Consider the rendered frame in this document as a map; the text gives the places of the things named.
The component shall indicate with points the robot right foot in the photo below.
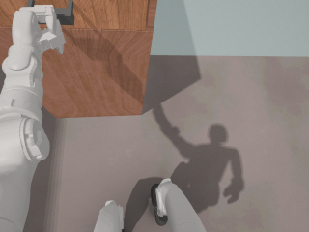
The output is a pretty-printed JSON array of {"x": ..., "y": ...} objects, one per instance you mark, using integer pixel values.
[{"x": 160, "y": 220}]

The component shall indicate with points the cabinet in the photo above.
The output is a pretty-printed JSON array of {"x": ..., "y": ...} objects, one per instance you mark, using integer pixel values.
[{"x": 101, "y": 73}]

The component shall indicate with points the handle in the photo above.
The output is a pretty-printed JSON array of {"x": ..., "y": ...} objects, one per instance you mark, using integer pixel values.
[{"x": 65, "y": 15}]

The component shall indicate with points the robot left thigh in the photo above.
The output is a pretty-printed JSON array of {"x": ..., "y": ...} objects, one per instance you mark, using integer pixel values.
[{"x": 110, "y": 219}]

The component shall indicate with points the robot left upper arm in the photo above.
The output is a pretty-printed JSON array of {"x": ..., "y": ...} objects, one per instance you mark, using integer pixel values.
[{"x": 23, "y": 144}]

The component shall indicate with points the left robot forearm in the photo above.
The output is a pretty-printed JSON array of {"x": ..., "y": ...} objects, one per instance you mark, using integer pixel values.
[{"x": 22, "y": 92}]

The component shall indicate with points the drawer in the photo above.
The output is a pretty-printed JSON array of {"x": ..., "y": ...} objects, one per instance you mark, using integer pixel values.
[{"x": 91, "y": 14}]

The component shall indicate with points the robot left hand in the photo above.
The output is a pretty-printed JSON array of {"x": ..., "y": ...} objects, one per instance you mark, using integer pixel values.
[{"x": 26, "y": 29}]

